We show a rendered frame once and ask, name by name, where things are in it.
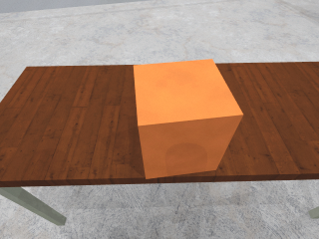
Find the table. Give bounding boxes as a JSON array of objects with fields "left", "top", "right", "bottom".
[{"left": 0, "top": 62, "right": 319, "bottom": 226}]

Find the carton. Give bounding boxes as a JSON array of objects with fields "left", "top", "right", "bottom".
[{"left": 134, "top": 59, "right": 243, "bottom": 179}]

